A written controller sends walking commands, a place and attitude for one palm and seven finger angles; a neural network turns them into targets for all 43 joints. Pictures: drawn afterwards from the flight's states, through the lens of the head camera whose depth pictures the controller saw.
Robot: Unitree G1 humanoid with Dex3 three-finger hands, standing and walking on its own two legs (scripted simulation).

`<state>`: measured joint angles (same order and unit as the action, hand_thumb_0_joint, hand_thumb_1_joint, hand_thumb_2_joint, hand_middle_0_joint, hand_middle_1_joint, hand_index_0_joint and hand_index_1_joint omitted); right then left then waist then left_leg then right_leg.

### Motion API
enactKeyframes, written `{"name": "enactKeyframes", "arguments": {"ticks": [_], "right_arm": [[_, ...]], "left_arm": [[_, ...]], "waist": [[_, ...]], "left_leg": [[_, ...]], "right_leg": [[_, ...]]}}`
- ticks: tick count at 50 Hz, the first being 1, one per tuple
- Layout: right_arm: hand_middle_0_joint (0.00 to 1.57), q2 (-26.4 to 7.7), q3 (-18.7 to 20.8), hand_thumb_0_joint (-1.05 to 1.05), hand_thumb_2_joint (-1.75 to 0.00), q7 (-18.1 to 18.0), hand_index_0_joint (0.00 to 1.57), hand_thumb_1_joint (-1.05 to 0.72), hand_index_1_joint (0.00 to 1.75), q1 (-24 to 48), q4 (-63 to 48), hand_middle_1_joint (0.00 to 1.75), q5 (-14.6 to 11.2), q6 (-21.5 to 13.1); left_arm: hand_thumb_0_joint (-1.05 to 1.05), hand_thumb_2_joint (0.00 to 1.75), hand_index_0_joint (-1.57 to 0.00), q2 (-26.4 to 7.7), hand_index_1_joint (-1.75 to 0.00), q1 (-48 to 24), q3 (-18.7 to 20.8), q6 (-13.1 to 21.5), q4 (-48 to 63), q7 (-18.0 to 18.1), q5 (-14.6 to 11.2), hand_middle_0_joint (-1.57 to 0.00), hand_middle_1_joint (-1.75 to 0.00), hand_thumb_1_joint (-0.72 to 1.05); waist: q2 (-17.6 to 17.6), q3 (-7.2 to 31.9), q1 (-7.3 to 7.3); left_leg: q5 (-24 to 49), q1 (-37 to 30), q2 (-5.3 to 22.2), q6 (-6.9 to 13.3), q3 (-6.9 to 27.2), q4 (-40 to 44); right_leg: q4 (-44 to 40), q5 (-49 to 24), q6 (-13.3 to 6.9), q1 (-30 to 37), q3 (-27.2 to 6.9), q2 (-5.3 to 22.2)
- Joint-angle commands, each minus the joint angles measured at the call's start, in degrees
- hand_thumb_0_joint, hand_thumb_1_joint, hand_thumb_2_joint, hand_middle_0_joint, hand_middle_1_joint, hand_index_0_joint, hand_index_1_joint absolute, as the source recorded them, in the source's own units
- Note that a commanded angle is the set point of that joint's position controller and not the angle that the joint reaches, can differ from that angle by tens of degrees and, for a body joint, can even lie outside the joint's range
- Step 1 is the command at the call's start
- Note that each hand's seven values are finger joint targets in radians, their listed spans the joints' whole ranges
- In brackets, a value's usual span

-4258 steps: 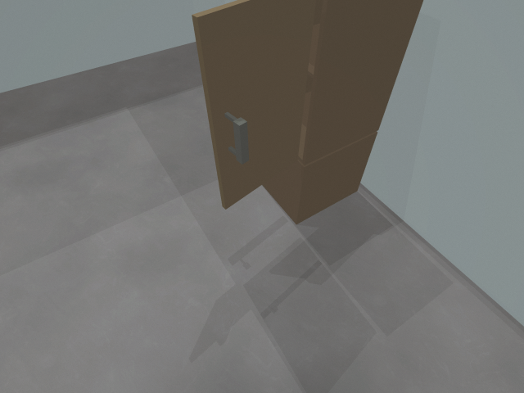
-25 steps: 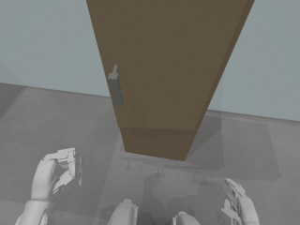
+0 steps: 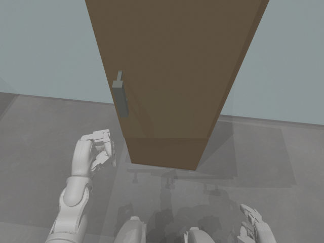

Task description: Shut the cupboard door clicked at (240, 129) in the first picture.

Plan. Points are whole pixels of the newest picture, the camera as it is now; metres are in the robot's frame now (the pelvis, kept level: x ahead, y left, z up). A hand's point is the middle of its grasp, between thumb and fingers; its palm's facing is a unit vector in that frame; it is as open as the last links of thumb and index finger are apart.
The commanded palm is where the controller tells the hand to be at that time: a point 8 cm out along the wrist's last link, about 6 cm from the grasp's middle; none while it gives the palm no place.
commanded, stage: bring the fist close to the handle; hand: left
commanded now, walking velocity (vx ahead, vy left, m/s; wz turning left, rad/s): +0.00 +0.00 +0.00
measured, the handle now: (122, 94) +0.50 +0.14 +0.04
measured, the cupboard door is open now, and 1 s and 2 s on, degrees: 6 6 0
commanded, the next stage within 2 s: push the door shut along its arc in 0.80 s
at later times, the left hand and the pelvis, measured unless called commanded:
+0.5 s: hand (137, 124) +0.39 +0.08 +0.05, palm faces +0.02 -1.00 -0.03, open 3.1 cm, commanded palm +0.36 +0.14 +0.05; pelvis +0.00 -0.01 +0.00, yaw -1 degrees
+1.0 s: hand (133, 128) +0.38 +0.09 +0.05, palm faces +0.01 -1.00 -0.03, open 3.1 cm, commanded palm +0.37 +0.14 +0.05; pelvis -0.01 -0.02 +0.00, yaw +0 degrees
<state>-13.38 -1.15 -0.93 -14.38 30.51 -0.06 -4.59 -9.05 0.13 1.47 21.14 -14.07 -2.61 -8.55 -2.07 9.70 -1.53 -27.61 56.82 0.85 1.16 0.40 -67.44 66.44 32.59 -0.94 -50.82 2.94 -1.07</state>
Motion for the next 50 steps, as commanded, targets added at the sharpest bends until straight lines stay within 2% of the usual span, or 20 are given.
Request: {"name": "enactKeyframes", "arguments": {"ticks": [1, 4, 7, 10, 12, 14, 16, 18, 20, 22, 26, 32, 37, 39, 42, 44, 46, 47, 49, 50], "right_arm": [[0.2, -7.35, 3.3, 0.0, -0.9, -0.07, 0.2, -0.9, 0.3, 1.34, -6.96, 0.3, 0.11, -2.24], [0.2, -7.35, 3.33, 0.0, -0.9, 0.27, 0.2, -0.9, 0.3, 0.96, -6.41, 0.3, 0.15, -1.62], [0.2, -7.74, 3.52, 0.0, -0.9, 0.34, 0.2, -0.9, 0.3, 0.11, -5.74, 0.3, 0.33, -0.95], [0.2, -7.34, 3.66, 0.0, -0.9, 0.83, 0.2, -0.9, 0.3, -0.12, -5.26, 0.3, 0.44, -0.29], [0.2, -7.62, 3.75, 0.0, -0.9, 0.77, 0.2, -0.9, 0.3, -0.75, -4.81, 0.3, 0.57, 0.13], [0.2, -7.21, 3.72, 0.0, -0.9, 0.99, 0.2, -0.9, 0.3, -0.6, -4.33, 0.3, 0.83, 0.45], [0.2, -7.23, 3.62, 0.0, -0.9, 1.05, 0.2, -0.9, 0.3, -0.65, -3.65, 0.3, 0.94, 0.86], [0.2, -7.31, 3.89, 0.0, -0.9, 1.08, 0.2, -0.9, 0.3, -1.16, -3.15, 0.3, 1.21, 1.02], [0.2, -7.05, 3.95, 0.0, -0.9, 1.5, 0.2, -0.9, 0.3, -1.75, -2.84, 0.3, 1.34, 1.22], [0.2, -7.4, 4.13, 0.0, -0.9, 1.76, 0.2, -0.9, 0.3, -2.55, -3.37, 0.3, 1.36, 1.75], [0.2, -6.92, 4.25, 0.0, -0.9, 2.26, 0.2, -0.9, 0.3, -2.92, -3.85, 0.3, 1.12, 2.78], [0.2, -7.12, 4.36, 0.0, -0.9, 1.48, 0.2, -0.9, 0.3, -2.89, -3.2, 0.3, 0.76, 3.0], [0.2, -7.08, 4.52, 0.0, -0.9, 1.07, 0.2, -0.9, 0.3, -2.44, -2.26, 0.3, 0.77, 2.27], [0.2, -7.15, 4.46, 0.0, -0.9, 0.94, 0.2, -0.9, 0.3, -2.0, -1.52, 0.3, 0.67, 2.37], [0.2, -7.21, 4.46, 0.0, -0.9, 0.85, 0.2, -0.9, 0.3, -2.14, -2.06, 0.3, 0.62, 2.31], [0.2, -7.19, 4.32, 0.0, -0.9, 0.78, 0.2, -0.9, 0.3, -1.83, -1.99, 0.3, 0.63, 2.53], [0.2, -7.14, 4.36, 0.0, -0.9, 0.9, 0.2, -0.9, 0.3, -1.69, -2.2, 0.3, 0.55, 2.51], [0.2, -7.34, 4.3, 0.0, -0.9, 0.83, 0.2, -0.9, 0.3, -2.13, -2.4, 0.3, 0.56, 2.47], [0.2, -7.4, 4.24, 0.0, -0.9, 0.65, 0.2, -0.9, 0.3, -2.33, -1.34, 0.3, 0.52, 2.68], [0.2, -7.37, 4.22, 0.0, -0.9, 0.59, 0.2, -0.9, 0.3, -2.24, -1.16, 0.3, 0.5, 2.68]], "left_arm": [[0.0, 0.9, -1.3, -3.66, -1.5, -15.95, 0.83, 5.18, 10.94, 1.43, 0.04, -1.3, -1.5, 0.9], [0.0, 0.9, -1.3, -1.95, -1.5, -19.48, -0.92, 5.02, 7.83, 2.53, 0.91, -1.3, -1.5, 0.9], [0.0, 0.9, -1.3, -2.71, -1.5, -21.96, 0.25, 4.84, 4.56, 3.87, 1.49, -1.3, -1.5, 0.9], [0.0, 0.9, -1.3, -0.03, -1.5, -25.7, -1.7, 4.95, 1.63, 4.91, 2.21, -1.3, -1.5, 0.9], [0.0, 0.9, -1.3, -1.72, -1.5, -28.67, 0.05, 5.25, -0.75, 5.82, 2.61, -1.3, -1.5, 0.9], [0.0, 0.9, -1.3, -0.32, -1.5, -30.91, -0.28, 5.86, -3.49, 6.5, 2.77, -1.3, -1.5, 0.9], [0.0, 0.9, -1.3, -1.44, -1.5, -35.81, 0.83, 6.67, -6.08, 7.21, 3.17, -1.3, -1.5, 0.9], [0.0, 0.9, -1.3, -2.73, -1.5, -38.56, 2.53, 7.74, -7.77, 7.94, 3.64, -1.3, -1.5, 0.9], [0.0, 0.9, -1.3, -1.72, -1.5, -38.88, 2.37, 8.36, -9.85, 8.13, 3.58, -1.3, -1.5, 0.9], [0.0, 0.9, -1.3, -4.01, -1.5, -34.98, 4.81, 8.57, -11.47, 7.87, 3.4, -1.3, -1.5, 0.9], [0.0, 0.9, -1.3, -3.0, -1.5, -32.25, 3.92, 8.84, -10.33, 6.47, 2.91, -1.3, -1.5, 0.9], [0.0, 0.9, -1.3, -4.37, -1.5, -34.9, 4.47, 10.69, -8.78, 5.23, 1.8, -1.3, -1.5, 0.9], [0.0, 0.9, -1.3, -3.83, -1.5, -36.58, 3.25, 12.86, -8.22, 4.11, 1.68, -1.3, -1.5, 0.9], [0.0, 0.9, -1.3, -4.34, -1.5, -37.81, 3.76, 12.5, -11.2, 3.82, 1.66, -1.3, -1.5, 0.9], [0.0, 0.9, -1.3, -4.82, -1.5, -38.42, 4.43, 12.05, -11.18, 3.54, 1.27, -1.3, -1.5, 0.9], [0.0, 0.9, -1.3, -5.37, -1.5, -38.3, 5.47, 11.58, -12.9, 3.59, 1.08, -1.3, -1.5, 0.9], [0.0, 0.9, -1.3, -5.07, -1.5, -39.04, 4.79, 11.7, -12.38, 3.21, 1.38, -1.3, -1.5, 0.9], [0.0, 0.9, -1.3, -5.39, -1.5, -39.91, 4.66, 11.81, -11.94, 2.97, 1.4, -1.3, -1.5, 0.9], [0.0, 0.9, -1.3, -6.45, -1.5, -43.52, 5.4, 11.61, -15.54, 2.49, 1.69, -1.3, -1.5, 0.9], [0.0, 0.9, -1.3, -6.21, -1.5, -45.49, 4.76, 11.8, -15.93, 2.07, 1.89, -1.3, -1.5, 0.9]], "waist": [[-0.01, 17.08, -1.11], [0.06, 16.5, -1.61], [0.92, 17.57, -1.68], [0.68, 17.76, -1.99], [2.18, 17.19, -2.43], [3.05, 17.77, -2.61], [2.39, 16.65, -3.07], [2.25, 19.38, -2.9], [1.33, 20.5, -2.62], [3.28, 21.74, -1.45], [3.46, 21.46, -0.99], [6.81, 16.93, -2.66], [2.69, 18.43, -2.67], [3.93, 17.0, -3.22], [2.3, 18.71, -2.43], [4.33, 18.88, -2.35], [3.33, 19.37, -2.32], [2.43, 19.94, -2.5], [5.01, 17.81, -3.88], [3.79, 17.79, -4.16]], "left_leg": [[13.2, -19.19, -0.25, 0.04, 2.52, 9.13], [13.2, -19.96, -0.1, -0.15, 2.86, 9.58], [14.21, -20.09, -0.15, -0.07, 2.85, 9.42], [14.59, -21.07, -0.14, -0.27, 2.59, 9.61], [14.18, -20.04, -0.13, -0.13, 2.6, 9.4], [13.55, -19.04, -0.42, 0.08, 1.77, 8.96], [11.56, -17.78, -0.54, 0.05, 1.64, 8.94], [12.53, -18.11, -0.59, 0.1, 1.46, 8.46], [13.95, -18.42, -0.72, -0.01, 1.05, 8.32], [15.67, -17.19, -0.84, 0.14, 0.63, 8.35], [16.53, -16.05, -1.0, 0.28, -0.68, 8.8], [12.0, -13.36, -1.16, 0.87, -0.87, 8.95], [11.55, -15.03, -1.28, 0.83, -0.59, 8.45], [10.06, -14.02, -1.15, 0.76, -0.57, 8.35], [10.43, -14.57, -1.37, 0.81, -0.52, 8.46], [10.42, -13.91, -1.23, 0.72, -0.51, 8.65], [10.79, -14.43, -1.25, 0.66, -0.5, 8.65], [11.72, -15.13, -1.28, 0.82, -0.22, 8.4], [10.19, -13.62, -1.01, 0.77, -0.03, 8.01], [10.06, -13.42, -1.04, 0.78, -0.06, 7.73]], "right_leg": [[-9.65, -15.7, -0.74, 2.95, -0.44, -0.59], [-9.75, -15.58, -0.72, 2.08, -0.16, -0.68], [-9.76, -16.78, -0.72, 2.54, -0.25, -0.82], [-9.99, -17.29, -0.69, 2.26, -0.15, -0.66], [-10.16, -17.29, -0.6, 2.26, -0.32, -0.78], [-10.48, -17.77, -0.28, 2.82, -0.9, -0.57], [-10.7, -16.02, -0.26, 1.97, -1.17, -0.54], [-10.21, -17.15, -0.22, 2.58, -1.58, -0.59], [-10.02, -19.04, -0.26, 3.5, -1.69, -0.64], [-10.02, -21.87, -0.24, 6.67, -2.2, -0.8], [-10.76, -25.67, 0.19, 9.9, -3.19, -0.42], [-13.24, -21.52, 0.88, 9.69, -4.69, 0.03], [-12.65, -19.98, 0.49, 7.95, -4.72, 0.02], [-13.14, -18.17, 0.76, 6.71, -5.0, 0.26], [-12.92, -18.01, 0.53, 7.49, -5.06, 0.09], [-12.88, -18.29, 0.7, 7.98, -4.95, 0.2], [-12.55, -18.77, 0.57, 8.0, -4.8, 0.17], [-11.97, -19.79, 0.4, 7.62, -4.52, -0.13], [-12.29, -18.45, 0.75, 6.06, -4.58, 0.0], [-12.15, -18.36, 0.73, 5.5, -4.88, 0.02]]}}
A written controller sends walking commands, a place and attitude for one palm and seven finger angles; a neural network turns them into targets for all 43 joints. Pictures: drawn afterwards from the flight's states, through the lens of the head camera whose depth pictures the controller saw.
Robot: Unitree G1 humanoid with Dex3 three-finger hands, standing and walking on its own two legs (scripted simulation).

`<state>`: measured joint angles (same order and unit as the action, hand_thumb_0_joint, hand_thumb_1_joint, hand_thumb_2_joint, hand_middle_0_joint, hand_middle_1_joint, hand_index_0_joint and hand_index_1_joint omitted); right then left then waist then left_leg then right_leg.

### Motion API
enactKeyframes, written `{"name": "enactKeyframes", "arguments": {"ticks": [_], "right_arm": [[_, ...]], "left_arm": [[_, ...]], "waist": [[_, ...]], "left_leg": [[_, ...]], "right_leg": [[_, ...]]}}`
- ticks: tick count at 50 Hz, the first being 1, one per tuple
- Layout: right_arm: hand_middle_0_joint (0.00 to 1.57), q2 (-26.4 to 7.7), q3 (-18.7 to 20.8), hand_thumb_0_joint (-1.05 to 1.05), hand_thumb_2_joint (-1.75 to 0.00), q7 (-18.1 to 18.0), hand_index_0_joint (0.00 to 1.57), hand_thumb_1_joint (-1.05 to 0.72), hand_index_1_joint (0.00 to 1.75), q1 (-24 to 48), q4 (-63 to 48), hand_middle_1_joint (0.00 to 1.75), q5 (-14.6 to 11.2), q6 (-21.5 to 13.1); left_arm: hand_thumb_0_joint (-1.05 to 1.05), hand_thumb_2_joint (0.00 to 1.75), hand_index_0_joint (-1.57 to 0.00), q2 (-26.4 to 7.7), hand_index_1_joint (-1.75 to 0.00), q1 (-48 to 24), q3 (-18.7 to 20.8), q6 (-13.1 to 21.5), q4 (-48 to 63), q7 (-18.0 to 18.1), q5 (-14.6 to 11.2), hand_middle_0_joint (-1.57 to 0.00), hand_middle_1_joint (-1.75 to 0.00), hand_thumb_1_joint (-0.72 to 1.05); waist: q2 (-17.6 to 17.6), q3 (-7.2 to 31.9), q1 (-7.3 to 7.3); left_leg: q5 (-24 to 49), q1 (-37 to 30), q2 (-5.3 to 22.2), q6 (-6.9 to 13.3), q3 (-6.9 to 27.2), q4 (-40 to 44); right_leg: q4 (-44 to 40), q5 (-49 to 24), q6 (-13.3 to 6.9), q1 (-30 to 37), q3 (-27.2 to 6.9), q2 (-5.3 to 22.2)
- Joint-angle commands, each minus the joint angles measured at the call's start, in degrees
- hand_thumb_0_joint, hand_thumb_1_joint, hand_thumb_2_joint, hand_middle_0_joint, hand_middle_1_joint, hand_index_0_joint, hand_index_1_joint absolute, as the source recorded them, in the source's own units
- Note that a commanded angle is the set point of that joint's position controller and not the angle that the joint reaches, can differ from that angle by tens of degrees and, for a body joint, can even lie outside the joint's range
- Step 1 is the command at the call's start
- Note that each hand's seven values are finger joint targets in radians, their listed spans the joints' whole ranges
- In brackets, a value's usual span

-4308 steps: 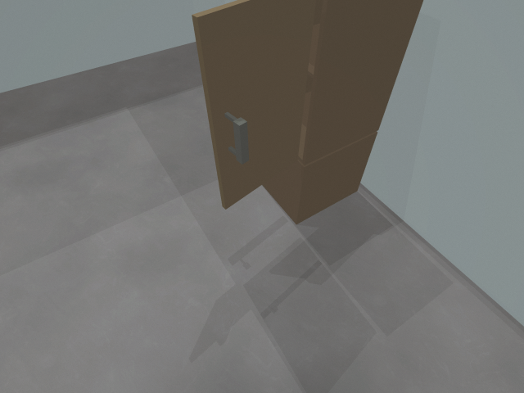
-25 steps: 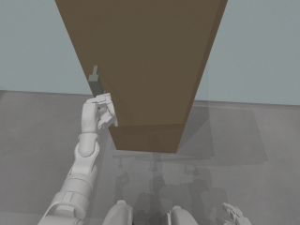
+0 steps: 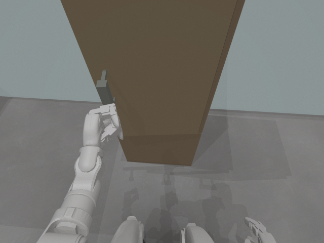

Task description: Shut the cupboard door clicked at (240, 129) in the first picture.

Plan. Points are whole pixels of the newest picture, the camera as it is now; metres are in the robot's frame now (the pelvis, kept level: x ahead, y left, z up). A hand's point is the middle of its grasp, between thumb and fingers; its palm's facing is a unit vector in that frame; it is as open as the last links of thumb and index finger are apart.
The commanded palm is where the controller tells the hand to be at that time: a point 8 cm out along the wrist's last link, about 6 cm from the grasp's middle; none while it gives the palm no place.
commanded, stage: push the door shut along its arc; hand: left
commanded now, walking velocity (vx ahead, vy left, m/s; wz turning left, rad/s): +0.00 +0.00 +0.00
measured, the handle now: (108, 94) +0.51 +0.16 +0.04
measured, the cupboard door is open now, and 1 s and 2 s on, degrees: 6 0 0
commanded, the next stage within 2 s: pull the fist back off the door in 0.80 s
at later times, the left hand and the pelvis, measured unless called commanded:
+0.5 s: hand (120, 107) +0.45 +0.12 +0.05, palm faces -0.10 -0.99 -0.04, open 3.1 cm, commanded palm +0.45 +0.16 +0.04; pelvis +0.00 +0.02 -0.01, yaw +0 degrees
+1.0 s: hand (123, 102) +0.47 +0.11 +0.05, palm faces -0.02 -1.00 +0.02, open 3.2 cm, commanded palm +0.49 +0.13 +0.04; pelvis -0.05 +0.02 -0.04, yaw +0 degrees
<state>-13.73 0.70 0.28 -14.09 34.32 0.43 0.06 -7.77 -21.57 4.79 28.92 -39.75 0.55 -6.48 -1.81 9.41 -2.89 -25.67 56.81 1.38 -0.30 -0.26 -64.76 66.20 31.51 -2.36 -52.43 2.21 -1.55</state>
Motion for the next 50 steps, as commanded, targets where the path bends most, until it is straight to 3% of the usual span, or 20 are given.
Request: {"name": "enactKeyframes", "arguments": {"ticks": [1, 6, 8, 11, 14, 17, 20, 22, 25, 26, 30, 32, 36, 37, 40, 41, 45, 46, 48, 50], "right_arm": [[0.2, -6.99, 2.38, 0.0, -0.9, -0.62, 0.2, -0.9, 0.3, -2.63, -4.77, 0.3, -0.01, -2.01], [0.2, -7.5, 2.42, 0.0, -0.9, -0.69, 0.2, -0.9, 0.3, -3.84, -4.16, 0.3, -0.06, -1.94], [0.2, -7.52, 2.43, 0.0, -0.9, -0.55, 0.2, -0.9, 0.3, -4.54, -4.19, 0.3, -0.05, -1.9], [0.2, -7.79, 2.72, 0.0, -0.9, -0.2, 0.2, -0.9, 0.3, -5.73, -3.96, 0.3, -0.15, -1.56], [0.2, -8.26, 2.82, 0.0, -0.9, -0.18, 0.2, -0.9, 0.3, -6.84, -3.47, 0.3, -0.15, -1.25], [0.2, -8.54, 3.06, 0.0, -0.9, -0.2, 0.2, -0.9, 0.3, -8.3, -3.04, 0.3, 0.04, -1.19], [0.2, -8.75, 3.19, 0.0, -0.9, -0.05, 0.2, -0.9, 0.3, -9.06, -1.98, 0.3, 0.08, -0.94], [0.2, -9.27, 3.27, 0.0, -0.9, -0.23, 0.2, -0.9, 0.3, -9.96, -1.6, 0.3, 0.15, -0.86], [0.2, -9.45, 3.1, 0.0, -0.9, -0.22, 0.2, -0.9, 0.3, -10.28, -0.73, 0.3, 0.16, -0.73], [0.2, -9.76, 3.19, 0.0, -0.9, -0.25, 0.2, -0.9, 0.3, -10.66, -0.52, 0.3, 0.25, -0.72], [0.2, -10.35, 3.09, 0.0, -0.9, -0.21, 0.2, -0.9, 0.3, -11.87, 0.01, 0.3, 0.56, -0.9], [0.2, -10.36, 3.23, 0.0, -0.9, -0.32, 0.2, -0.9, 0.3, -12.65, 0.45, 0.3, 0.5, -0.97], [0.2, -11.1, 2.87, 0.0, -0.9, -0.64, 0.2, -0.9, 0.3, -12.8, 1.54, 0.3, 0.4, -1.23], [0.2, -11.23, 2.78, 0.0, -0.9, -0.83, 0.2, -0.9, 0.3, -13.21, 1.46, 0.3, 0.47, -1.5], [0.2, -11.68, 2.47, 0.0, -0.9, -1.07, 0.2, -0.9, 0.3, -12.77, 1.72, 0.3, 0.39, -2.17], [0.2, -11.61, 2.33, 0.0, -0.9, -1.07, 0.2, -0.9, 0.3, -12.58, 1.81, 0.3, 0.42, -2.49], [0.2, -12.25, 1.93, 0.0, -0.9, -1.51, 0.2, -0.9, 0.3, -12.31, 2.36, 0.3, 0.38, -3.9], [0.2, -11.37, 1.68, 0.0, -0.9, -1.87, 0.2, -0.9, 0.3, -10.85, 1.83, 0.3, 1.33, -4.51], [0.2, -11.14, 1.65, 0.0, -0.9, -0.83, 0.2, -0.9, 0.3, -11.15, 2.06, 0.3, 2.43, -5.18], [0.2, -11.05, 1.85, 0.0, -0.9, 0.42, 0.2, -0.9, 0.3, -12.4, 2.66, 0.3, 3.32, -4.85]], "left_arm": [[0.0, 0.9, -1.3, -7.63, -1.5, -25.01, 1.92, 4.0, 8.52, -1.44, -0.41, -1.3, -1.5, 0.9], [0.0, 0.9, -1.3, -9.81, -1.5, -28.5, 4.33, 3.66, 4.06, -3.45, -1.07, -1.3, -1.5, 0.9], [0.0, 0.9, -1.3, -9.48, -1.5, -29.29, 3.96, 3.52, 3.09, -4.42, -1.02, -1.3, -1.5, 0.9], [0.0, 0.9, -1.3, -8.68, -1.5, -31.18, 3.33, 3.03, 1.06, -5.53, -0.98, -1.3, -1.5, 0.9], [0.0, 0.9, -1.3, -10.24, -1.5, -34.63, 4.71, 2.81, -1.25, -6.19, -0.97, -1.3, -1.5, 0.9], [0.0, 0.9, -1.3, -11.09, -1.5, -39.28, 4.94, 3.52, -1.11, -6.46, -0.53, -1.3, -1.5, 0.9], [0.0, 0.9, -1.3, -9.19, -1.5, -42.92, 3.01, 3.51, -4.49, -7.2, -0.12, -1.3, -1.5, 0.9], [0.0, 0.9, -1.3, -11.52, -1.5, -45.96, 4.53, 3.65, -6.3, -7.5, 0.05, -1.3, -1.5, 0.9], [0.0, 0.9, -1.3, -10.79, -1.5, -51.19, 2.98, 3.48, -9.73, -8.3, 0.53, -1.3, -1.5, 0.9], [0.0, 0.9, -1.3, -11.44, -1.5, -52.33, 3.4, 3.35, -10.87, -8.41, 0.62, -1.3, -1.5, 0.9], [0.0, 0.9, -1.3, -12.97, -1.5, -57.6, 3.73, 3.09, -13.07, -9.31, 0.89, -1.3, -1.5, 0.9], [0.0, 0.9, -1.3, -11.26, -1.5, -61.55, 2.04, 3.05, -13.29, -9.85, 0.77, -1.3, -1.5, 0.9], [0.0, 0.9, -1.3, -12.95, -1.5, -67.15, 1.68, 1.47, -16.58, -9.74, 1.39, -1.3, -1.5, 0.9], [0.0, 0.9, -1.3, -13.89, -1.5, -68.53, 2.08, 1.49, -16.27, -9.85, 1.43, -1.3, -1.5, 0.9], [0.0, 0.9, -1.3, -13.01, -1.5, -71.88, 0.13, 0.97, -16.66, -10.23, 1.81, -1.3, -1.5, 0.9], [0.0, 0.9, -1.3, -11.36, -1.5, -72.83, -1.31, 0.64, -16.51, -10.26, 1.81, -1.3, -1.5, 0.9], [0.0, 0.9, -1.3, -10.61, -1.5, -75.56, -2.86, -0.57, -16.89, -10.14, 1.81, -1.3, -1.5, 0.9], [0.0, 0.9, -1.3, -9.69, -1.5, -75.94, 8.1, -1.32, -17.43, 0.02, -4.28, -1.3, -1.5, 0.9], [0.0, 0.9, -1.3, -7.86, -1.5, -73.67, 6.78, -1.42, -18.35, 8.99, -1.24, -1.3, -1.5, 0.9], [0.0, 0.9, -1.3, -8.38, -1.5, -74.33, 4.44, -0.64, -19.03, 12.81, 4.14, -1.3, -1.5, 0.9]], "waist": [[3.1, 17.98, -2.84], [2.83, 20.92, -2.85], [0.72, 22.31, -2.7], [1.49, 22.4, -3.36], [2.02, 22.19, -4.12], [0.39, 23.53, -4.7], [0.42, 22.67, -6.1], [0.37, 22.53, -6.68], [-1.33, 21.67, -7.9], [-0.42, 21.67, -8.48], [-3.09, 24.28, -9.52], [-2.08, 23.46, -11.51], [-1.37, 20.72, -13.4], [-2.62, 20.93, -13.36], [-5.49, 20.94, -14.3], [-6.01, 21.13, -14.81], [-7.15, 20.28, -16.01], [-6.25, 20.42, -12.19], [-5.17, 22.76, -13.52], [-5.83, 23.49, -14.53]], "left_leg": [[7.62, -13.32, -1.67, 2.21, 0.57, 4.89], [9.5, -13.93, -1.56, 2.1, 0.98, 4.33], [11.51, -15.03, -1.6, 2.01, 1.06, 4.25], [11.95, -16.04, -1.38, 1.92, 1.5, 4.17], [11.92, -15.69, -1.24, 1.99, 1.87, 3.86], [13.18, -17.24, -1.21, 2.01, 2.61, 3.7], [11.78, -18.2, -0.99, 1.94, 3.11, 3.57], [10.87, -17.61, -0.96, 2.13, 3.59, 3.38], [8.16, -17.31, -0.88, 2.03, 4.12, 3.32], [7.51, -16.98, -0.8, 2.15, 4.34, 3.07], [7.69, -17.54, -0.65, 2.16, 5.19, 2.22], [6.85, -18.13, -0.49, 2.43, 6.02, 1.85], [-0.61, -13.67, -0.68, 2.72, 6.19, 1.57], [-1.04, -13.88, -0.74, 2.78, 6.44, 1.61], [-6.5, -14.64, -0.43, 2.4, 8.04, 2.47], [-7.88, -14.91, -0.46, 2.47, 8.34, 2.51], [-13.41, -14.6, 0.06, 2.34, 9.94, 3.44], [-16.27, -11.28, -0.37, 1.44, 10.91, 5.27], [-16.7, -12.75, -0.19, 1.15, 11.32, 5.85], [-14.38, -13.24, -0.34, 1.2, 10.51, 5.25]], "right_leg": [[-12.03, -16.69, 2.12, 6.73, -4.25, 0.5], [-10.74, -18.52, 1.84, 6.38, -3.7, 0.15], [-9.87, -20.63, 1.65, 6.18, -3.36, 0.04], [-9.72, -20.15, 1.52, 4.6, -2.64, -0.23], [-9.37, -19.4, 1.46, 3.13, -2.29, -0.38], [-8.55, -19.24, 1.17, 1.71, -1.85, -0.58], [-9.0, -16.73, 1.17, -1.36, -1.44, -0.59], [-8.78, -15.21, 0.96, -2.48, -1.25, -0.72], [-8.93, -11.79, 0.87, -5.37, -1.2, -0.64], [-8.93, -11.12, 0.84, -5.97, -1.08, -0.67], [-7.65, -10.37, 0.64, -8.3, -0.94, -0.65], [-7.5, -9.8, 0.67, -10.74, -0.49, -0.8], [-8.07, -4.9, 0.83, -12.82, -1.03, -0.74], [-7.66, -4.54, 0.58, -13.63, -0.91, -0.75], [-6.94, -1.94, 0.38, -17.09, -0.69, -0.57], [-6.93, -1.34, 0.32, -17.93, -0.66, -0.6], [-6.4, 1.06, 0.38, -21.01, -0.46, -0.43], [-6.15, 1.45, 0.56, -19.67, 0.11, -0.4], [-5.75, 0.49, 1.45, -19.28, 0.83, -0.49], [-5.92, -0.38, 1.47, -18.89, 0.79, -0.31]]}}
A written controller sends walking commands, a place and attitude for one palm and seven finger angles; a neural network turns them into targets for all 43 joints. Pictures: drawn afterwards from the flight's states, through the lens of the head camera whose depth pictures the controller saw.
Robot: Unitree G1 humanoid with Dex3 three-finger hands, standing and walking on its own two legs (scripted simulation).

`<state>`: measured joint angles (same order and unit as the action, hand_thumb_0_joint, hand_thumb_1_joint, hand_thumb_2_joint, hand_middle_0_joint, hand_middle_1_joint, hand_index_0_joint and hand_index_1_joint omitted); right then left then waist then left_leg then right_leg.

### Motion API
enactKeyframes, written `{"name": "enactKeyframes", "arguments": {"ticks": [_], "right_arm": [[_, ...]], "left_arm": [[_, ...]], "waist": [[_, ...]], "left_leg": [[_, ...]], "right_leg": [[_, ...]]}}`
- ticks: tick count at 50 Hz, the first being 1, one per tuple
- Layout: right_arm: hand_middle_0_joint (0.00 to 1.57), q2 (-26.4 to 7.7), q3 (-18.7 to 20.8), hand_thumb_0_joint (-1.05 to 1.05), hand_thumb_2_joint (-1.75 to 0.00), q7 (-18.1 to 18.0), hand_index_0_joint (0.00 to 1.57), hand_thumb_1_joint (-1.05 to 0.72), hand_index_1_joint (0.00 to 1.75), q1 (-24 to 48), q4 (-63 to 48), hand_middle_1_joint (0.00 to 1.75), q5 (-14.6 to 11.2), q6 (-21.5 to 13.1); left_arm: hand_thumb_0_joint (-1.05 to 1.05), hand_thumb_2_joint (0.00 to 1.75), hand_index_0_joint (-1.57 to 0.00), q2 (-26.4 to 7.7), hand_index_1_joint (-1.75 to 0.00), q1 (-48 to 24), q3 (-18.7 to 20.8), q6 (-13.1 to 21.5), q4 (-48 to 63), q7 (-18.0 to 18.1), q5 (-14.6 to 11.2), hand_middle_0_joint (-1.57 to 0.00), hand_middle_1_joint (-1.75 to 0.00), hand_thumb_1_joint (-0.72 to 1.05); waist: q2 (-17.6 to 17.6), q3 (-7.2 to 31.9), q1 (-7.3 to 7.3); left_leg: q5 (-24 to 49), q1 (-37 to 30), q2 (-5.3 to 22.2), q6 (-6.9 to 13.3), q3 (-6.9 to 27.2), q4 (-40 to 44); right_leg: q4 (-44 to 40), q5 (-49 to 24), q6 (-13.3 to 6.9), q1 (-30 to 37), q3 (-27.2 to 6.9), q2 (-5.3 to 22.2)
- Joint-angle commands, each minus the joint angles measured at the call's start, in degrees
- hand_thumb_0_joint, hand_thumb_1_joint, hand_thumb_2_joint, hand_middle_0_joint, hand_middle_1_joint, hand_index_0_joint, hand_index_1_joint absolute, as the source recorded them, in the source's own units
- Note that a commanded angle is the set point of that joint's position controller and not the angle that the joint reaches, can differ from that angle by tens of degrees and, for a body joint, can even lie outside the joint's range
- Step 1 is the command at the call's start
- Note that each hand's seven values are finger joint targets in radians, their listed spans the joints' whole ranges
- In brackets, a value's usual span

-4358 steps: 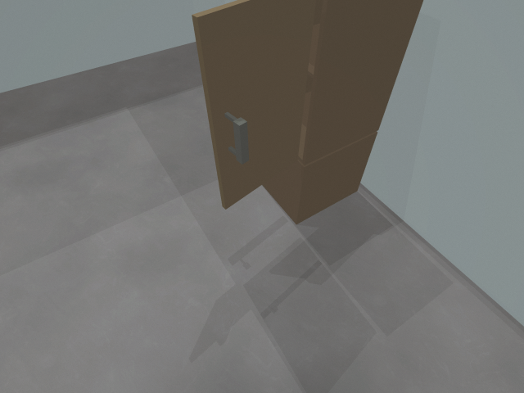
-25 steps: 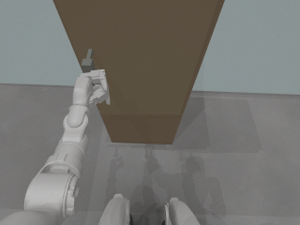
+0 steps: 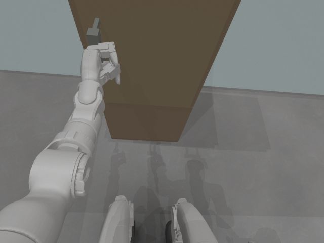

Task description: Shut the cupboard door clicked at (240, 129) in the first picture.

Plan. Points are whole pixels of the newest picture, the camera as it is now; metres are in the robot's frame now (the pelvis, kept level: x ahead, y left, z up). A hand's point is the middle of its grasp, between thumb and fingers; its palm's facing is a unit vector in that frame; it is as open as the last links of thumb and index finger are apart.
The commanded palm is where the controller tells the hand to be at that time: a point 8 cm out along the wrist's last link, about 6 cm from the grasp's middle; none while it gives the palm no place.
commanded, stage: pull the fist back off the door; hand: left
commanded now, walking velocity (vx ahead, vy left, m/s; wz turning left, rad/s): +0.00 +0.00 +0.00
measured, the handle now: (99, 47) +0.59 +0.13 +0.08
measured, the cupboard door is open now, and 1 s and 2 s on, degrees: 0 0 0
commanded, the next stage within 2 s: draw the hand back to the body in 0.78 s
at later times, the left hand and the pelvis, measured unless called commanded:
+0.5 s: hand (133, 72) +0.51 +0.05 +0.08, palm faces +0.05 -1.00 +0.00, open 3.1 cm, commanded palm +0.46 +0.10 +0.08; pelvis +0.03 -0.01 +0.02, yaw -4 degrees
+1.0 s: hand (126, 90) +0.44 +0.06 +0.09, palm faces +0.01 -1.00 -0.02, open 3.1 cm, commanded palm +0.41 +0.13 +0.10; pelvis +0.07 -0.03 +0.04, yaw -1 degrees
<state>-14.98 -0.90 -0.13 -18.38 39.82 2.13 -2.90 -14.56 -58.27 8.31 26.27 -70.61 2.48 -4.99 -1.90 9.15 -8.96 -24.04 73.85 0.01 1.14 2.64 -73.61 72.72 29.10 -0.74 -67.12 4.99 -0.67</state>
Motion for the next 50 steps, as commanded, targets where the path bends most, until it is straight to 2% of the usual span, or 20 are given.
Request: {"name": "enactKeyframes", "arguments": {"ticks": [1, 3, 5, 7, 10, 12, 13, 16, 18, 23, 26, 32, 36, 40, 42, 44, 45, 47, 48, 50], "right_arm": [[0.2, -9.72, 3.4, 0.0, -0.9, 1.46, 0.2, -0.9, 0.3, -8.59, -2.92, 0.3, 2.03, -1.74], [0.2, -9.99, 3.4, 0.0, -0.9, 2.21, 0.2, -0.9, 0.3, -8.94, -2.87, 0.3, 2.4, -1.46], [0.2, -9.94, 3.62, 0.0, -0.9, 2.77, 0.2, -0.9, 0.3, -8.93, -3.15, 0.3, 2.55, -1.28], [0.2, -10.12, 3.6, 0.0, -0.9, 2.74, 0.2, -0.9, 0.3, -8.8, -3.7, 0.3, 2.16, -1.17], [0.2, -10.05, 3.46, 0.0, -0.9, 2.44, 0.2, -0.9, 0.3, -8.0, -4.52, 0.3, 1.41, -1.06], [0.2, -9.91, 3.56, 0.0, -0.9, 2.5, 0.2, -0.9, 0.3, -8.24, -5.01, 0.3, 1.32, -1.12], [0.2, -9.67, 3.55, 0.0, -0.9, 2.68, 0.2, -0.9, 0.3, -8.12, -5.15, 0.3, 1.24, -1.05], [0.2, -9.14, 3.8, 0.0, -0.9, 3.06, 0.2, -0.9, 0.3, -8.41, -5.7, 0.3, 1.16, -0.08], [0.2, -8.58, 3.9, 0.0, -0.9, 3.28, 0.2, -0.9, 0.3, -8.29, -6.78, 0.3, 1.05, 0.48], [0.2, -7.19, 4.67, 0.0, -0.9, 3.37, 0.2, -0.9, 0.3, -7.45, -8.89, 0.3, 0.76, 2.28], [0.2, -6.59, 5.12, 0.0, -0.9, 3.37, 0.2, -0.9, 0.3, -6.59, -9.64, 0.3, 0.43, 3.0], [0.2, -5.83, 5.35, 0.0, -0.9, 2.54, 0.2, -0.9, 0.3, -4.32, -10.97, 0.3, -0.44, 3.16], [0.2, -5.12, 5.13, 0.0, -0.9, 2.05, 0.2, -0.9, 0.3, -1.73, -11.35, 0.3, -0.82, 3.44], [0.2, -4.78, 5.01, 0.0, -0.9, 1.32, 0.2, -0.9, 0.3, 0.19, -11.0, 0.3, -0.73, 3.35], [0.2, -4.65, 4.96, 0.0, -0.9, 1.2, 0.2, -0.9, 0.3, 0.82, -11.53, 0.3, -0.7, 3.25], [0.2, -4.49, 4.71, 0.0, -0.9, 1.06, 0.2, -0.9, 0.3, 1.86, -11.2, 0.3, -0.74, 3.37], [0.2, -4.47, 4.62, 0.0, -0.9, 0.97, 0.2, -0.9, 0.3, 2.06, -11.25, 0.3, -0.7, 3.45], [0.2, -4.7, 4.45, 0.0, -0.9, 0.64, 0.2, -0.9, 0.3, 2.89, -13.34, 0.3, -1.11, 3.82], [0.2, -4.21, 4.23, 0.0, -0.9, 0.58, 0.2, -0.9, 0.3, 3.54, -13.85, 0.3, -1.41, 3.98], [0.2, -3.96, 3.84, 0.0, -0.9, 0.28, 0.2, -0.9, 0.3, 3.92, -15.11, 0.3, -2.04, 4.3]], "left_arm": [[0.0, 0.9, -1.3, -2.87, -1.5, -38.18, 0.11, 2.81, 11.89, 11.67, 5.41, -1.3, -1.5, 0.9], [0.0, 0.9, -1.3, -6.64, -1.5, -38.91, -0.21, 4.47, 10.86, 11.88, 9.71, -1.3, -1.5, 0.9], [0.0, 0.9, -1.3, -6.05, -1.5, -38.91, -1.7, 5.84, 10.96, 10.96, 11.02, -1.3, -1.5, 0.9], [0.0, 0.9, -1.3, -5.48, -1.5, -37.62, -1.41, 5.87, 10.03, 9.44, 9.07, -1.3, -1.5, 0.9], [0.0, 0.9, -1.3, -5.41, -1.5, -33.85, 0.94, 5.17, 10.4, 7.7, 4.51, -1.3, -1.5, 0.9], [0.0, 0.9, -1.3, -5.58, -1.5, -29.39, 2.69, 5.6, 10.98, 7.01, 3.31, -1.3, -1.5, 0.9], [0.0, 0.9, -1.3, -5.09, -1.5, -27.42, 2.56, 5.94, 11.93, 6.76, 3.22, -1.3, -1.5, 0.9], [0.0, 0.9, -1.3, -4.99, -1.5, -19.07, 4.38, 6.06, 11.77, 7.06, 3.31, -1.3, -1.5, 0.9], [0.0, 0.9, -1.3, -4.5, -1.5, -14.68, 4.82, 6.86, 14.5, 7.28, 3.54, -1.3, -1.5, 0.9], [0.0, 0.9, -1.3, -3.91, -1.5, -2.58, 6.01, 9.0, 25.52, 7.91, 3.24, -1.3, -1.5, 0.9], [0.0, 0.9, -1.3, -0.18, -1.5, 3.96, 2.06, 9.31, 32.68, 7.54, 3.13, -1.3, -1.5, 0.9], [0.0, 0.9, -1.3, 4.67, -1.5, 16.02, -4.04, 8.29, 44.46, 5.34, 0.93, -1.3, -1.5, 0.9], [0.0, 0.9, -1.3, 6.92, -1.5, 22.05, -7.11, 6.9, 47.06, 3.9, 0.37, -1.3, -1.5, 0.9], [0.0, 0.9, -1.3, 6.61, -1.5, 19.41, -7.52, 7.09, 47.61, 3.42, 0.65, -1.3, -1.5, 0.9], [0.0, 0.9, -1.3, 7.47, -1.5, 19.56, -8.73, 7.22, 49.24, 3.06, 0.51, -1.3, -1.5, 0.9], [0.0, 0.9, -1.3, 6.66, -1.5, 20.39, -7.6, 6.6, 46.64, 2.69, 0.24, -1.3, -1.5, 0.9], [0.0, 0.9, -1.3, 5.57, -1.5, 19.89, -6.54, 6.53, 46.45, 2.52, 0.19, -1.3, -1.5, 0.9], [0.0, 0.9, -1.3, 0.96, -1.5, 24.27, -2.52, 5.79, 50.44, 2.14, -0.37, -1.3, -1.5, 0.9], [0.0, 0.9, -1.3, 0.92, -1.5, 26.24, -2.3, 5.12, 52.51, 1.67, -0.7, -1.3, -1.5, 0.9], [0.0, 0.9, -1.3, 0.36, -1.5, 30.39, -1.8, 3.13, 55.17, 0.52, -1.98, -1.3, -1.5, 0.9]], "waist": [[-6.81, 24.13, -8.27], [-7.5, 25.37, -8.53], [-9.07, 25.17, -8.22], [-6.99, 24.63, -7.98], [-5.12, 24.57, -5.9], [-4.67, 25.65, -4.27], [-5.03, 25.42, -3.45], [0.69, 22.7, -2.23], [-0.41, 23.5, -0.4], [2.3, 26.18, 2.64], [3.37, 25.77, 2.61], [1.73, 26.07, 3.88], [3.48, 21.4, 3.72], [3.6, 20.57, 3.26], [1.11, 21.91, 3.38], [2.9, 21.11, 3.63], [3.47, 21.45, 4.04], [1.83, 24.88, 6.81], [0.51, 26.4, 7.52], [3.84, 24.94, 7.9]], "left_leg": [[-15.22, -29.86, 0.78, -0.18, 6.98, 13.63], [-14.69, -29.66, 0.85, -0.01, 6.7, 12.89], [-14.58, -30.38, 0.73, -0.17, 6.33, 12.94], [-15.38, -30.13, 0.68, -0.12, 6.53, 13.52], [-14.43, -27.77, 0.07, -0.09, 4.63, 13.77], [-13.32, -28.35, 0.2, -0.05, 4.48, 14.31], [-12.76, -28.36, 0.3, -0.13, 4.17, 14.47], [-10.5, -25.09, 0.25, 0.35, 2.18, 14.41], [-6.77, -25.68, 0.16, 0.38, 0.91, 14.49], [4.35, -27.86, 0.14, 0.56, -1.59, 14.3], [8.77, -30.26, 0.15, 0.6, -2.54, 14.38], [17.18, -36.81, 0.07, 0.47, -2.85, 14.4], [16.65, -35.55, -0.17, 0.58, -3.02, 14.63], [16.05, -35.75, -0.36, 0.58, -2.48, 13.67], [17.87, -37.74, -0.47, 0.55, -2.35, 13.28], [16.69, -36.29, -0.48, 0.42, -2.38, 13.02], [16.31, -35.06, -0.61, 0.42, -2.37, 13.03], [17.14, -36.12, -0.98, 0.5, -2.87, 14.25], [18.05, -37.6, -1.02, 0.38, -3.31, 15.14], [17.36, -37.49, -0.94, 0.46, -3.44, 17.15]], "right_leg": [[-12.48, 1.88, -0.29, -3.7, -2.24, -1.11], [-12.27, 2.7, -0.46, -3.79, -2.66, -1.09], [-12.65, 2.91, -0.78, -3.5, -2.92, -1.09], [-13.13, 3.71, -0.93, -2.09, -2.94, -1.42], [-14.49, 4.42, -0.81, 2.3, -3.63, -1.59], [-14.36, 4.07, -0.92, 3.69, -3.43, -1.75], [-14.32, 3.64, -0.95, 3.91, -3.4, -1.69], [-15.92, 3.51, -0.57, 8.19, -3.84, -1.77], [-16.09, 1.26, -0.67, 10.66, -4.13, -1.85], [-16.65, -9.5, -0.32, 19.57, -4.96, -2.16], [-16.94, -16.2, 0.03, 22.35, -5.1, -2.1], [-16.75, -26.65, -0.07, 25.37, -4.8, -1.85], [-17.62, -28.99, 0.4, 26.02, -5.16, -1.12], [-17.15, -28.34, 0.36, 24.63, -5.53, -0.64], [-16.58, -29.24, 0.07, 24.16, -5.28, -0.72], [-16.75, -28.97, 0.32, 24.26, -5.52, -0.48], [-16.61, -29.4, 0.41, 25.42, -5.95, -0.33], [-17.28, -31.13, 0.26, 30.59, -6.97, -0.29], [-17.58, -32.79, 0.28, 32.58, -6.98, -0.08], [-19.59, -34.39, 0.89, 36.36, -7.31, 0.06]]}}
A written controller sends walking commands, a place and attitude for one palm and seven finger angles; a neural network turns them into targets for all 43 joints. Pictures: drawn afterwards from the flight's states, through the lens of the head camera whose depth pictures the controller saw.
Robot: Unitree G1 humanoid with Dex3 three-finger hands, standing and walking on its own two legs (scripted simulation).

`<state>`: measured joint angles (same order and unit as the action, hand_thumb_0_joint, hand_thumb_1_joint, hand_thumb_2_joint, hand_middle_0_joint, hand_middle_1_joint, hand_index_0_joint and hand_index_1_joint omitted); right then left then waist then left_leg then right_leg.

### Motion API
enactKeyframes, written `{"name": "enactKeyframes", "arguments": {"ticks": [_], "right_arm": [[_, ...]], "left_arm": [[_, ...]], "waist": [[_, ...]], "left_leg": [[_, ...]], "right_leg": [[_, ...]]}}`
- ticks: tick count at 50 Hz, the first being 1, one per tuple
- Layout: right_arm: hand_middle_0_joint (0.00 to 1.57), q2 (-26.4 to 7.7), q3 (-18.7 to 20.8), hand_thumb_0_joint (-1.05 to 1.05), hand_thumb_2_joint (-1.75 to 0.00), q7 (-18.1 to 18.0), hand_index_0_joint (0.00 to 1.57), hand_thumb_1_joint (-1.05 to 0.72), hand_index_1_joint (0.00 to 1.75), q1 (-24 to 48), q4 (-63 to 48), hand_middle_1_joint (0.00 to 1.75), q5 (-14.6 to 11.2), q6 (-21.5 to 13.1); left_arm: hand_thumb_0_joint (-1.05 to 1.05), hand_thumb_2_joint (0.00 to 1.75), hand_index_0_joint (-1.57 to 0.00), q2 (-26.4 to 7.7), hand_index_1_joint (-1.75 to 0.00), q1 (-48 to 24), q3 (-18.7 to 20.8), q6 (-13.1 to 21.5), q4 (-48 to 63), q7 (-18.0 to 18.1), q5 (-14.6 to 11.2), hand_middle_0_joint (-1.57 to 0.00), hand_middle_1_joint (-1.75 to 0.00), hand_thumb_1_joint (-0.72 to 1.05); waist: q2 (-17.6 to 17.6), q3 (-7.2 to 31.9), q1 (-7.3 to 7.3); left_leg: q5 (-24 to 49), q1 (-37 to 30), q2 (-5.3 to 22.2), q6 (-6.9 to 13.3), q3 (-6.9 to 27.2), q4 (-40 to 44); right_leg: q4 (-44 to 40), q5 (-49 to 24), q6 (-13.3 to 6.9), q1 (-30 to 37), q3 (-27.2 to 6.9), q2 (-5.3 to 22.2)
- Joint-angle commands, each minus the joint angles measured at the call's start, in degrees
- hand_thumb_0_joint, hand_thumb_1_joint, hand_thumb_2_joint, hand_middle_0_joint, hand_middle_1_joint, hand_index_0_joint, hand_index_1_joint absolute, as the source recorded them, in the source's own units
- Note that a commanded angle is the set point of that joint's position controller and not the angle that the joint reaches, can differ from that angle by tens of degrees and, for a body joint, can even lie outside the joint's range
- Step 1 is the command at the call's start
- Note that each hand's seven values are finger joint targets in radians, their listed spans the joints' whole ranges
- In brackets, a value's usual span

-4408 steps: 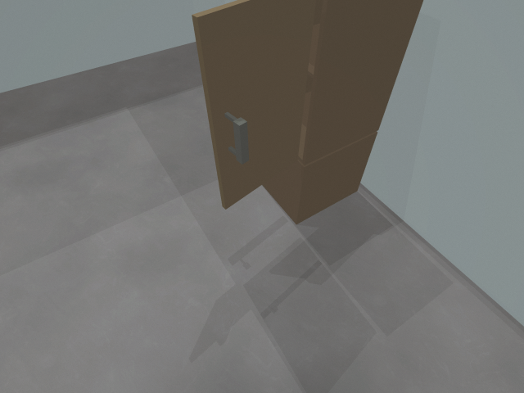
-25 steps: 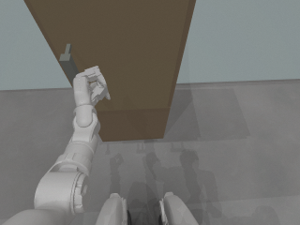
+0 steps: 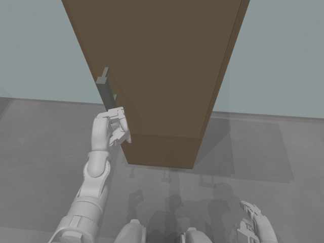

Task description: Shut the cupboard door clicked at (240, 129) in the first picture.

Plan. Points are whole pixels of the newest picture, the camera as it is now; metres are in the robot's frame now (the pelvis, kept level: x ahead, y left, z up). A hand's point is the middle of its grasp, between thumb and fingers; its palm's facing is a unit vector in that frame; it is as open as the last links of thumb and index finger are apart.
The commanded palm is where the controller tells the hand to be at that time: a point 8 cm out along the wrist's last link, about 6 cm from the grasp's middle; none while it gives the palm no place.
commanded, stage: draw the hand back to the body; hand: left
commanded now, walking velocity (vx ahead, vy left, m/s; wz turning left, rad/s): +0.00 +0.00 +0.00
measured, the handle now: (109, 90) +0.52 +0.17 +0.04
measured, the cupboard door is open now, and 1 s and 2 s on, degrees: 0 0 0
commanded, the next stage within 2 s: step back with the hand held close in 1.48 s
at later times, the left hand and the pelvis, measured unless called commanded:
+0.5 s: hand (76, 146) +0.29 +0.17 +0.14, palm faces +0.08 -0.98 -0.19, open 3.1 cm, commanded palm +0.25 +0.23 +0.15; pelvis +0.01 +0.01 +0.06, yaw +0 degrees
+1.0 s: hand out of the picture +0.23 +0.27 +0.22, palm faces +0.39 -0.84 -0.38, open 5.3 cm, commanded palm +0.18 +0.31 +0.25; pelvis +0.03 +0.03 +0.09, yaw +0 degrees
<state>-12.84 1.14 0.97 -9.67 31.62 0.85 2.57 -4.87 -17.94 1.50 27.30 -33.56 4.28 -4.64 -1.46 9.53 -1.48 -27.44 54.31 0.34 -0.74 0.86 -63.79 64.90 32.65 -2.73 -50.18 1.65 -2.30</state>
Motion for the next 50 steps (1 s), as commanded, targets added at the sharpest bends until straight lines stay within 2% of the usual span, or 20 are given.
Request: {"name": "enactKeyframes", "arguments": {"ticks": [1, 7, 8, 11, 15, 17, 18, 20, 21, 22, 23, 24, 27, 30, 31, 40, 42, 43, 47, 50], "right_arm": [[0.2, -6.07, 1.59, 0.0, -0.9, -1.06, 0.2, -0.9, 0.3, -4.69, -7.46, 0.3, -1.12, -1.03], [0.2, -6.63, 0.94, 0.0, -0.9, -2.28, 0.2, -0.9, 0.3, -3.88, -8.48, 0.3, -2.61, -2.44], [0.2, -6.65, 0.97, 0.0, -0.9, -2.46, 0.2, -0.9, 0.3, -3.47, -8.18, 0.3, -2.69, -2.82], [0.2, -6.84, 0.65, 0.0, -0.9, -2.82, 0.2, -0.9, 0.3, -2.57, -8.14, 0.3, -2.94, -3.74], [0.2, -6.66, 0.32, 0.0, -0.9, -3.08, 0.2, -0.9, 0.3, -1.13, -9.07, 0.3, -3.15, -5.09], [0.2, -6.88, 0.15, 0.0, -0.9, -3.35, 0.2, -0.9, 0.3, -0.65, -9.46, 0.3, -3.35, -5.72], [0.2, -6.58, -0.1, 0.0, -0.9, -3.42, 0.2, -0.9, 0.3, -0.14, -9.64, 0.3, -3.35, -6.12], [0.2, -6.72, -0.13, 0.0, -0.9, -3.7, 0.2, -0.9, 0.3, 0.26, -9.72, 0.3, -3.51, -6.69], [0.2, -5.97, 0.2, 0.0, -0.9, -4.87, 0.2, -0.9, 0.3, 1.61, -9.62, 0.3, -3.66, -4.8], [0.2, -5.69, -0.15, 0.0, -0.9, -5.54, 0.2, -0.9, 0.3, 1.93, -10.57, 0.3, -3.63, -4.26], [0.2, -5.21, -0.58, 0.0, -0.9, -5.87, 0.2, -0.9, 0.3, 2.68, -10.78, 0.3, -3.61, -4.07], [0.2, -5.32, -0.76, 0.0, -0.9, -6.27, 0.2, -0.9, 0.3, 2.93, -10.5, 0.3, -3.59, -3.89], [0.2, -5.45, -1.33, 0.0, -0.9, -7.01, 0.2, -0.9, 0.3, 4.45, -10.15, 0.3, -3.39, -3.5], [0.2, -5.25, -1.82, 0.0, -0.9, -7.24, 0.2, -0.9, 0.3, 5.53, -9.7, 0.3, -3.14, -4.2], [0.2, -5.26, -2.01, 0.0, -0.9, -7.22, 0.2, -0.9, 0.3, 5.59, -9.59, 0.3, -3.06, -4.51], [0.2, -4.92, -2.41, 0.0, -0.9, -6.33, 0.2, -0.9, 0.3, 6.31, -8.31, 0.3, -2.19, -7.08], [0.2, -5.32, -2.22, 0.0, -0.9, -6.04, 0.2, -0.9, 0.3, 6.32, -7.76, 0.3, -1.99, -7.61], [0.2, -4.91, -2.4, 0.0, -0.9, -5.86, 0.2, -0.9, 0.3, 6.2, -7.81, 0.3, -2.02, -7.61], [0.2, -5.4, -1.91, 0.0, -0.9, -5.58, 0.2, -0.9, 0.3, 6.49, -7.19, 0.3, -1.77, -8.22], [0.2, -5.11, -1.74, 0.0, -0.9, -5.34, 0.2, -0.9, 0.3, 6.39, -7.0, 0.3, -1.83, -8.36]], "left_arm": [[0.0, 0.9, -1.3, -9.89, -1.5, -7.58, 5.28, 1.08, 19.51, -1.96, -2.76, -1.3, -1.5, 0.9], [0.0, 0.9, -1.3, -7.21, -1.5, -1.8, 1.41, -3.04, 26.88, -5.8, -5.86, -1.3, -1.5, 0.9], [0.0, 0.9, -1.3, -8.79, -1.5, -0.39, 3.25, -3.27, 27.45, -6.08, -6.27, -1.3, -1.5, 0.9], [0.0, 0.9, -1.3, -10.02, -1.5, 3.25, 4.24, -4.3, 28.79, -7.43, -7.03, -1.3, -1.5, 0.9], [0.0, 0.9, -1.3, -11.79, -1.5, 8.13, 5.81, -5.16, 34.91, -8.32, -7.79, -1.3, -1.5, 0.9], [0.0, 0.9, -1.24, -13.53, -1.44, 10.27, 7.36, -5.91, 37.24, -8.39, -8.26, -1.24, -1.44, 0.9], [0.0, 0.9, -1.22, -12.98, -1.41, 10.59, 6.89, -6.42, 38.6, -8.62, -8.45, -1.22, -1.41, 0.9], [0.0, 0.9, -1.16, -14.39, -1.35, 12.64, 8.85, -7.49, 40.13, -8.98, -9.15, -1.16, -1.35, 0.9], [0.0, 0.9, -1.13, -20.65, -1.32, 14.15, 7.19, -10.76, 39.94, -5.22, -1.44, -1.13, -1.32, 0.9], [0.0, 0.9, -1.11, -19.28, -1.29, 15.12, 7.26, -12.81, 42.87, -3.36, -1.34, -1.11, -1.29, 0.9], [0.0, 0.9, -1.08, -17.25, -1.26, 16.61, 5.16, -14.25, 45.22, -2.37, -0.42, -1.08, -1.26, 0.9], [0.0, 0.9, -1.05, -18.35, -1.23, 18.67, 6.28, -15.62, 45.54, -1.36, -0.07, -1.05, -1.23, 0.9], [0.0, 0.9, -0.97, -18.6, -1.14, 21.65, 6.86, -18.42, 46.84, -0.07, 0.17, -0.97, -1.14, 0.9], [0.0, 0.9, -0.89, -18.69, -1.05, 21.51, 7.37, -19.71, 50.27, 0.75, 0.62, -0.89, -1.05, 0.9], [0.0, 0.9, -0.86, -19.0, -1.02, 22.22, 8.03, -20.11, 50.96, 0.98, 0.7, -0.86, -1.02, 0.9], [0.0, 0.9, -0.61, -20.99, -0.75, 28.78, 13.02, -21.49, 59.92, 1.71, 0.93, -0.61, -0.75, 0.9], [0.0, 0.9, -0.56, -23.0, -0.69, 31.8, 15.93, -21.73, 60.21, 1.85, 1.07, -0.56, -0.69, 0.9], [0.0, 0.9, -0.53, -21.75, -0.66, 31.95, 15.21, -21.75, 61.86, 1.75, 0.89, -0.53, -0.66, 0.9], [0.0, 0.9, -0.42, -24.48, -0.54, 35.46, 19.8, -21.9, 63.15, 1.87, 0.66, -0.42, -0.54, 0.9], [0.0, 0.9, -0.34, -25.33, -0.45, 36.2, 22.03, -21.39, 65.88, 2.03, 0.4, -0.34, -0.45, 0.9]], "waist": [[4.34, 23.47, 0.77], [4.98, 14.63, -1.24], [5.1, 14.28, -0.69], [4.79, 11.02, -0.44], [1.79, 11.19, 1.07], [1.23, 9.97, 1.49], [0.8, 9.36, 1.35], [1.78, 8.06, 1.71], [2.67, 8.0, 2.5], [1.85, 7.29, 2.03], [0.44, 6.57, 2.06], [0.98, 4.8, 2.07], [4.17, 0.43, 2.08], [0.08, -1.34, 2.26], [0.5, -1.81, 2.5], [-2.24, -2.15, 3.76], [-2.84, -2.92, 4.4], [-3.76, -2.91, 4.17], [-1.57, -3.54, 4.84], [-1.93, -2.7, 4.92]], "left_leg": [[20.47, -17.75, -1.27, 2.34, -1.78, 8.33], [17.35, -22.38, -0.95, 2.84, -1.04, 13.55], [16.55, -22.69, -0.83, 2.69, -0.99, 14.29], [14.44, -23.46, -0.99, 2.7, -0.96, 16.44], [15.81, -27.16, -1.07, 2.79, -1.0, 19.17], [15.65, -27.97, -1.19, 2.88, -0.99, 20.19], [15.8, -28.67, -1.19, 2.92, -0.99, 20.79], [15.42, -29.17, -1.2, 2.83, -0.97, 21.85], [14.98, -31.21, -1.08, 2.93, -0.82, 24.49], [15.77, -32.33, -1.29, 3.19, -0.98, 25.45], [16.36, -34.68, -1.14, 3.34, -1.22, 26.78], [16.76, -35.85, -1.0, 3.36, -1.24, 27.61], [16.77, -38.84, -0.7, 3.54, -1.21, 30.94], [17.11, -43.53, -0.48, 3.38, -1.01, 34.15], [17.96, -44.22, -0.42, 3.28, -0.7, 35.0], [25.46, -50.12, 0.29, 2.38, 0.0, 39.78], [26.96, -49.99, 0.41, 2.24, -0.11, 40.08], [27.8, -50.29, 0.42, 2.06, 0.02, 40.5], [29.52, -50.67, 0.82, 2.07, 0.07, 40.85], [29.68, -50.61, 0.72, 1.99, 0.0, 41.0]], "right_leg": [[-12.84, -39.02, 3.11, 21.43, -4.35, 1.88], [-18.93, -32.59, 3.25, 20.85, -2.95, 1.42], [-19.64, -31.22, 3.34, 21.01, -2.95, 1.55], [-22.08, -26.96, 3.25, 21.35, -3.09, 1.63], [-23.26, -26.44, 2.61, 23.83, -2.35, 1.34], [-24.26, -25.21, 2.49, 24.65, -2.3, 1.23], [-24.58, -25.66, 2.51, 24.88, -2.1, 1.29], [-25.67, -24.98, 2.52, 25.71, -2.01, 1.22], [-29.71, -26.19, 2.82, 28.17, -5.61, 3.6], [-31.19, -26.76, 3.0, 29.79, -5.4, 3.9], [-31.71, -26.99, 2.91, 30.41, -4.37, 3.85], [-32.7, -27.34, 2.9, 30.56, -3.77, 3.65], [-36.45, -25.83, 2.91, 31.71, -2.9, 3.15], [-38.57, -23.14, 2.1, 32.27, -1.73, 2.48], [-38.99, -23.6, 1.94, 33.12, -1.26, 2.3], [-41.95, -28.9, 1.56, 38.96, -0.06, 2.03], [-42.73, -30.05, 1.59, 39.69, -0.18, 1.9], [-42.48, -30.33, 1.47, 40.54, 0.01, 2.16], [-43.52, -31.76, 1.7, 40.96, 0.03, 1.81], [-43.25, -31.76, 1.64, 42.16, 0.13, 2.12]]}}
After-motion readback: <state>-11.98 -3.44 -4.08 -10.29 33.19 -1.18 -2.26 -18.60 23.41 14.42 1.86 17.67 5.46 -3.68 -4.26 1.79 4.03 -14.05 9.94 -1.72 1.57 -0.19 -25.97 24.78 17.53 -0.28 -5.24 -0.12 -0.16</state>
